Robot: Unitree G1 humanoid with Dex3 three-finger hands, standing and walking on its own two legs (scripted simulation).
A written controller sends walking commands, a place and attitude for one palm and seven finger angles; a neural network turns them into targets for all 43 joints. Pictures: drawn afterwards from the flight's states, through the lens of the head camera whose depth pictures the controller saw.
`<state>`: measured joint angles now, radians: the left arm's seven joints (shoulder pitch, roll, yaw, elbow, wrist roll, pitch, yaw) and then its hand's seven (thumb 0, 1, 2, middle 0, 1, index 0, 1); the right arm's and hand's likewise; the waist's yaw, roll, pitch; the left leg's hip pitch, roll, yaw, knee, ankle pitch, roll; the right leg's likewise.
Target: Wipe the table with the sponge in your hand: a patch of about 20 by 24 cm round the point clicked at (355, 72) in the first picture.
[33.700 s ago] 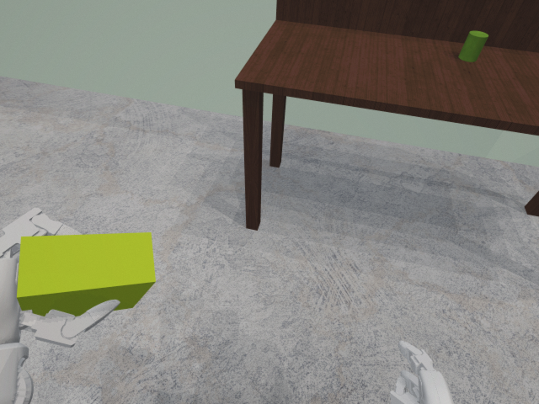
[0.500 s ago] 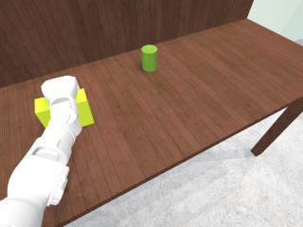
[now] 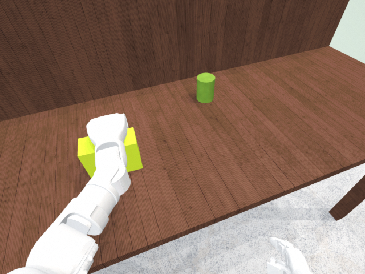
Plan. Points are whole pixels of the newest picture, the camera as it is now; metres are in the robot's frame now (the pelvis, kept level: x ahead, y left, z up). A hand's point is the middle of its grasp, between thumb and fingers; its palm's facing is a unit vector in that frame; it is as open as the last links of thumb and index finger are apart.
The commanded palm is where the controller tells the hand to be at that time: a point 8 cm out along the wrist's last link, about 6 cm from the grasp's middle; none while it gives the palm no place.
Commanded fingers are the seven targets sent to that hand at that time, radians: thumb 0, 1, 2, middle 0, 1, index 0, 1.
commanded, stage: wipe back along the third lane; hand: left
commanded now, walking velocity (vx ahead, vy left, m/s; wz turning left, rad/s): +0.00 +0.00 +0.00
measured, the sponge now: (114, 158) +0.38 +0.22 +0.03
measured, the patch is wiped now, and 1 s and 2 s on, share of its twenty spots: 0.95 1.00 1.00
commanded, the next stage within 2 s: slide back across to the middle lane in 0.88 s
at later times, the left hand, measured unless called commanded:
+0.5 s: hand (121, 163) +0.33 +0.18 +0.08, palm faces +0.03 -0.05 -1.00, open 9.6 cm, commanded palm +0.29 +0.16 +0.11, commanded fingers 0.00 0.10 1.30 -1.20 -1.60 -1.20 -1.60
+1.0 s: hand (125, 178) +0.29 +0.16 +0.08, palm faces +0.07 -0.07 -1.00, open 9.6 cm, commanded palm +0.25 +0.15 +0.11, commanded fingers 0.00 0.10 1.30 -1.20 -1.60 -1.20 -1.60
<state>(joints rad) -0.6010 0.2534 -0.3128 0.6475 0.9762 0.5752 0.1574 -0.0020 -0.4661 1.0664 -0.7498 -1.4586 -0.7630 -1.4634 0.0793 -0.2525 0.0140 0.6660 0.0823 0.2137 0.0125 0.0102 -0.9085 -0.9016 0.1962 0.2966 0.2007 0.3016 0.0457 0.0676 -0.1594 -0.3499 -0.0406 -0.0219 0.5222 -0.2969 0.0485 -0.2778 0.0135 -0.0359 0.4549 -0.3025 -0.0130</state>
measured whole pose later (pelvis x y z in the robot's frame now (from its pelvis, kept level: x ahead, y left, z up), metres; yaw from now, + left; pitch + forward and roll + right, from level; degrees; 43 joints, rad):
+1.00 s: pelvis -0.03 -0.04 +0.00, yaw -2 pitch +1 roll +0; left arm -0.22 0.28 -0.33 0.21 0.97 0.64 0.13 0.02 -0.45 1.06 -0.73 -1.47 -0.76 -1.46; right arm 0.03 -0.27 0.03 0.63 0.10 0.20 0.02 0.01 -0.91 -0.90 0.19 0.30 0.20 0.30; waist 0.06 0.10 -0.12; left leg -0.24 0.00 -0.01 0.49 -0.27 0.00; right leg -0.21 0.05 -0.02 0.50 -0.30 -0.07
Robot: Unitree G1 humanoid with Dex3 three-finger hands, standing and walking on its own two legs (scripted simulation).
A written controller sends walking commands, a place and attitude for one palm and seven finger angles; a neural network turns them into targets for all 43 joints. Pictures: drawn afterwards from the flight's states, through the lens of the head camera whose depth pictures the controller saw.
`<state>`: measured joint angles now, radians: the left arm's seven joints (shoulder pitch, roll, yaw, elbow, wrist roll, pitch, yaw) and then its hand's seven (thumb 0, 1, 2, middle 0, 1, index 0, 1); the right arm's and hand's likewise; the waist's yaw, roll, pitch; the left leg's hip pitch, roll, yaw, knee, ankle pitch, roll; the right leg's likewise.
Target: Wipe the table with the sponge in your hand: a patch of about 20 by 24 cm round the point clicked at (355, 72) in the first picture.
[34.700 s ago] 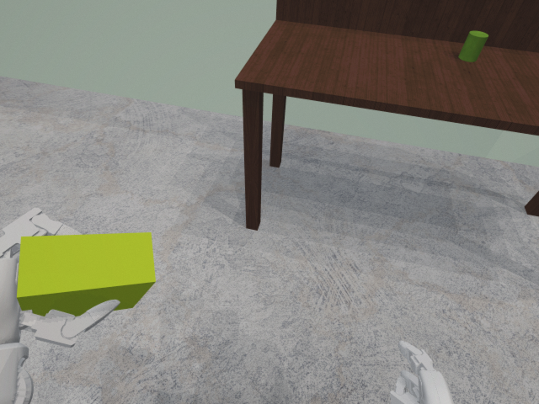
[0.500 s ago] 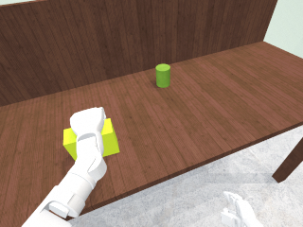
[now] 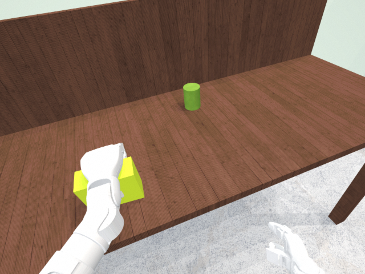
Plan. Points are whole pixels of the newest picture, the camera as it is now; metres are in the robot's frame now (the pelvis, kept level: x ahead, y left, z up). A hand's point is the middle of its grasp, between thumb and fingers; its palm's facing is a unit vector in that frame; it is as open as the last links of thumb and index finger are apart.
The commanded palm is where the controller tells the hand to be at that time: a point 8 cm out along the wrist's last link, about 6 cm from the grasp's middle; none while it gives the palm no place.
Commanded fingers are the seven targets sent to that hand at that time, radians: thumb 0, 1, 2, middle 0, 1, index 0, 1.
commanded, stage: slide back across to the middle lane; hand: left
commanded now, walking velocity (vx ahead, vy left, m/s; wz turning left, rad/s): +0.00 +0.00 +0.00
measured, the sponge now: (114, 189) +0.31 +0.22 +0.03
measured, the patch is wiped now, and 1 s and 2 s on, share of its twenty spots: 1.00 1.00 1.00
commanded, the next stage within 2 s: wipe forward along the middle lane in 0.62 s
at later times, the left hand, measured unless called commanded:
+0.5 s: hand (91, 185) +0.28 +0.24 +0.09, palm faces +0.05 -0.11 -0.99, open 9.5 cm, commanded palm +0.24 +0.25 +0.13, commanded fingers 0.00 0.10 1.30 -1.20 -1.60 -1.20 -1.60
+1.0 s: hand (73, 184) +0.28 +0.29 +0.08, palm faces -0.03 -0.06 -1.00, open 9.5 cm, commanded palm +0.26 +0.29 +0.12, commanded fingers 0.00 0.10 1.30 -1.20 -1.60 -1.20 -1.60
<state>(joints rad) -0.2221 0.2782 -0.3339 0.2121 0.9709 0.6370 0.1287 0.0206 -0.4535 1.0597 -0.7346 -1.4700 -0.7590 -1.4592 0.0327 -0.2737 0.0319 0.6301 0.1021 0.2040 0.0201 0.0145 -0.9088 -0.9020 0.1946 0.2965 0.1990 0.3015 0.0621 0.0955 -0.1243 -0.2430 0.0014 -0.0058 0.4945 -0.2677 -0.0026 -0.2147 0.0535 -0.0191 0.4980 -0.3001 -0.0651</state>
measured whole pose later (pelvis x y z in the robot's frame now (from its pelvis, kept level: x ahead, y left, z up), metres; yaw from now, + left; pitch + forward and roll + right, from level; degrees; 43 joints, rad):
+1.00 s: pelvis -0.02 +0.00 +0.00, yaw +1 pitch +0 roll +0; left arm -0.20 0.44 -0.14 0.24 0.95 0.43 0.01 0.01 -0.50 1.07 -0.80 -1.40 -0.83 -1.39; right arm 0.07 -0.28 0.03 0.68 0.08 0.10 -0.07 0.01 -0.91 -0.90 0.20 0.30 0.20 0.30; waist 0.07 0.09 -0.06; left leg -0.25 -0.01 -0.02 0.48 -0.23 0.00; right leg -0.21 0.05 -0.04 0.47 -0.26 -0.06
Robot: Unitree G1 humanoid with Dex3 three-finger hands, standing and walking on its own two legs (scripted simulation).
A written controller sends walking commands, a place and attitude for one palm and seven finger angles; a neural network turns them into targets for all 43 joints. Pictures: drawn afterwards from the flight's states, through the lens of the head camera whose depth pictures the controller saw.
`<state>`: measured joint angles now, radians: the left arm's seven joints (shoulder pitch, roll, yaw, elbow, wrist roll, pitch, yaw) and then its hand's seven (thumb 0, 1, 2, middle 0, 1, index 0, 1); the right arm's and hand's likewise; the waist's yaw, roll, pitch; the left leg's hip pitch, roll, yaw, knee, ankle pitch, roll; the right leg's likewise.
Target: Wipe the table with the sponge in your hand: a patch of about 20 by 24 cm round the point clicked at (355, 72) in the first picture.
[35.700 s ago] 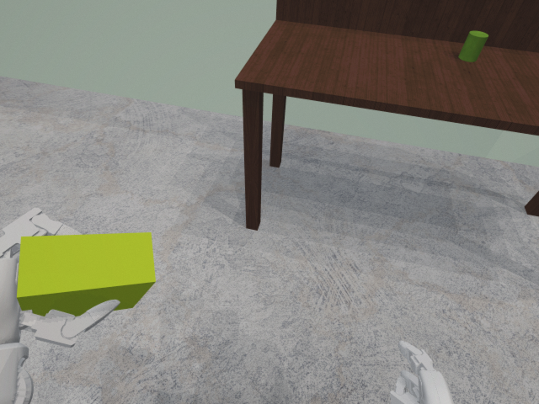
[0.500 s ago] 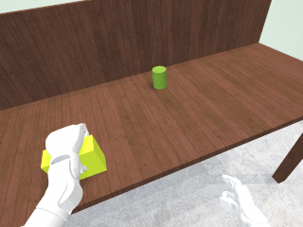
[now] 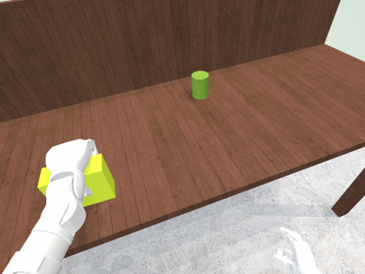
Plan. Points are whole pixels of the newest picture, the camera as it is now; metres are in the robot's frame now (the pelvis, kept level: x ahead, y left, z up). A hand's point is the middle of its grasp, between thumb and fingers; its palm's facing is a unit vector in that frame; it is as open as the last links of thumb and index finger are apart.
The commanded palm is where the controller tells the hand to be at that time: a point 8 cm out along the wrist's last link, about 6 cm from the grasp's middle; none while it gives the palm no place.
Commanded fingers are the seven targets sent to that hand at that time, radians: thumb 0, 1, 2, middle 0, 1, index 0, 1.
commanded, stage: wipe forward along the middle lane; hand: left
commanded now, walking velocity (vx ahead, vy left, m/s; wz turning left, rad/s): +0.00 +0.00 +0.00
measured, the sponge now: (83, 188) +0.29 +0.29 +0.03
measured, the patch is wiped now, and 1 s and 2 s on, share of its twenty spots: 1.00 1.00 1.00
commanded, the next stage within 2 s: slide back across to the first lane in 1.34 s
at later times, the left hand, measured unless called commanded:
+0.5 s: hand (82, 156) +0.35 +0.30 +0.08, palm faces -0.06 -0.03 -1.00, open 9.5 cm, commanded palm +0.33 +0.30 +0.11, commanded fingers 0.00 0.10 1.30 -1.20 -1.60 -1.20 -1.60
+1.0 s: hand (79, 140) +0.40 +0.33 +0.08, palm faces -0.10 -0.03 -0.99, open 9.5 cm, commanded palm +0.39 +0.33 +0.12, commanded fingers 0.00 0.10 1.30 -1.20 -1.60 -1.20 -1.60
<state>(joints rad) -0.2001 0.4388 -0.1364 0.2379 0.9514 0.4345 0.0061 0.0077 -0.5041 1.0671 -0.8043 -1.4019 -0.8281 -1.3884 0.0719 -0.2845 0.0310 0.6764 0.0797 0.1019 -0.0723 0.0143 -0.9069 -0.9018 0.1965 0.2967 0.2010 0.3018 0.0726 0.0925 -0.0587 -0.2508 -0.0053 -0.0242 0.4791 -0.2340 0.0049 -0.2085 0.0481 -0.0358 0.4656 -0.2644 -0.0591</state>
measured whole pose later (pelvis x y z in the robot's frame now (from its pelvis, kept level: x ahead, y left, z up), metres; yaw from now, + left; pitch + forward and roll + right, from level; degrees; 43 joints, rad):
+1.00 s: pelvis +0.00 +0.02 +0.00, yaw +0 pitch +8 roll -1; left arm -0.66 0.55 -0.02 0.88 1.01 0.19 0.06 0.00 -0.53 1.08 -0.82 -1.39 -0.84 -1.39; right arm 0.23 -0.29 0.01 0.70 0.09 0.14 -0.06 0.01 -0.91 -0.90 0.20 0.30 0.20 0.30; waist -0.02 0.06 -0.11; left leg -0.44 0.00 -0.02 0.55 -0.25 0.02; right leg -0.38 0.05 -0.03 0.49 -0.25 -0.04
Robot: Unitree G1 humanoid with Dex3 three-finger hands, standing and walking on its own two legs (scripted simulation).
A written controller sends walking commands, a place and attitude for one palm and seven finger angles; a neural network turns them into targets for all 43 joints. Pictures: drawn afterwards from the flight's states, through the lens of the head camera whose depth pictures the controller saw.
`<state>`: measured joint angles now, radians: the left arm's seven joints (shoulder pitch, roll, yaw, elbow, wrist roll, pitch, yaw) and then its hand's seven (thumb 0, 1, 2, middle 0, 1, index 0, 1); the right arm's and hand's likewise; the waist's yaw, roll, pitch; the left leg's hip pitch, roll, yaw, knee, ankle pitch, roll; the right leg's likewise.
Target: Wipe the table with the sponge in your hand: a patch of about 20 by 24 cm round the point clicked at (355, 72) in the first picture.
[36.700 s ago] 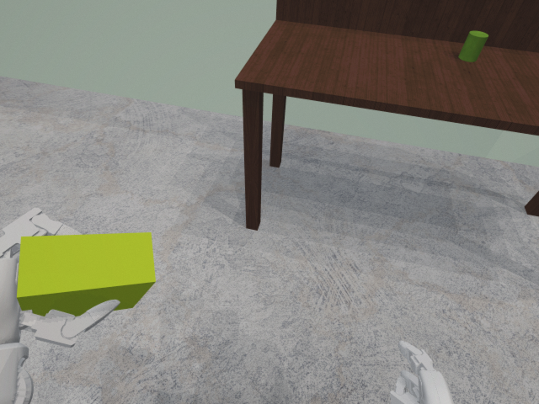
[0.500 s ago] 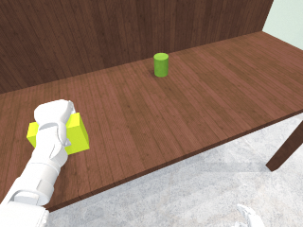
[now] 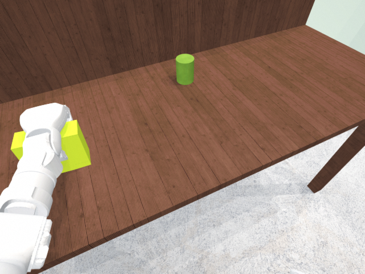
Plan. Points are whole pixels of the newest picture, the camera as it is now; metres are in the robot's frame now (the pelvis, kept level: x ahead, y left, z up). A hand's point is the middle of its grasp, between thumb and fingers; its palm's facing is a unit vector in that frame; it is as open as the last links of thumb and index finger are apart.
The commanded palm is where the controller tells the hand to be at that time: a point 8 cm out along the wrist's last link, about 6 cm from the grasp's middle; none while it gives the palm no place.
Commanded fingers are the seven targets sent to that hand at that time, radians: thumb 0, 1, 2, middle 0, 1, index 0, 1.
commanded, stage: wipe forward along the middle lane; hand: left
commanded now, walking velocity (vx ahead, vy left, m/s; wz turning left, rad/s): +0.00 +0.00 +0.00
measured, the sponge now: (58, 155) +0.38 +0.33 +0.03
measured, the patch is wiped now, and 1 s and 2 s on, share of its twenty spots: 1.00 1.00 1.00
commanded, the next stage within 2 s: slide back across to the first lane in 0.34 s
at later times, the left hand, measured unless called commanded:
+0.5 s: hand (51, 127) +0.43 +0.34 +0.08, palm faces -0.09 -0.02 -1.00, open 9.6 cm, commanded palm +0.41 +0.34 +0.12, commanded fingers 0.00 0.10 1.30 -1.20 -1.60 -1.20 -1.60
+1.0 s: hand (29, 129) +0.42 +0.39 +0.09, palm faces -0.11 -0.02 -0.99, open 9.6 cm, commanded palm +0.39 +0.38 +0.14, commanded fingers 0.00 0.10 1.30 -1.20 -1.60 -1.20 -1.60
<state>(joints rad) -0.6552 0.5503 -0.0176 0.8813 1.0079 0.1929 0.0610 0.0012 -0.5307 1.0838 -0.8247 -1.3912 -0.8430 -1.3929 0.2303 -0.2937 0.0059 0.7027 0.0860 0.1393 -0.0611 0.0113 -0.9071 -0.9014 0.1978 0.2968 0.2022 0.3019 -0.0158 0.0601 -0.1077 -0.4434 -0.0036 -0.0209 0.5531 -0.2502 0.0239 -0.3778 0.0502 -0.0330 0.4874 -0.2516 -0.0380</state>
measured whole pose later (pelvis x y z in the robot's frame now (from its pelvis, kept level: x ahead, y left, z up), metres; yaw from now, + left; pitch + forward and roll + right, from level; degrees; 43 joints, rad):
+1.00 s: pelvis +0.02 +0.03 +0.00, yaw +0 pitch +10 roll -2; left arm -0.63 0.66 0.08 0.90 1.03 0.12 0.05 0.00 -0.49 1.07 -0.79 -1.41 -0.80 -1.43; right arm 0.27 -0.30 -0.01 0.70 0.08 0.15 -0.04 0.01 -0.91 -0.90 0.20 0.30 0.20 0.30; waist -0.02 0.06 -0.11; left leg -0.43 -0.02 -0.01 0.54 -0.28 0.06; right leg -0.34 0.03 -0.02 0.43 -0.25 -0.01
